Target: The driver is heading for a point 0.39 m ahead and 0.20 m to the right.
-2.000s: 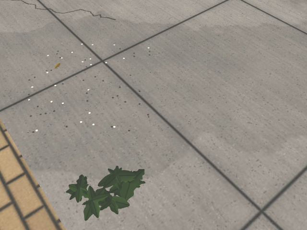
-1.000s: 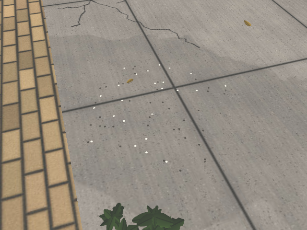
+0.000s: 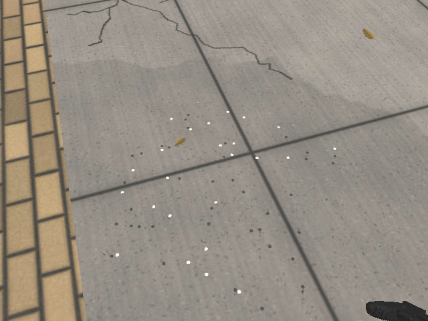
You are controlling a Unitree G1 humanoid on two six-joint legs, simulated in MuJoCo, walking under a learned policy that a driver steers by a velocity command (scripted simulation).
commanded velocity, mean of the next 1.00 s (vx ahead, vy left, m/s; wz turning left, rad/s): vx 0.30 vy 0.00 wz -0.27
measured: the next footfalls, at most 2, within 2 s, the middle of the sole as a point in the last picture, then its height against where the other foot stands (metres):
right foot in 0.48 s outside the picture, level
left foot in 0.92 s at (225, 289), level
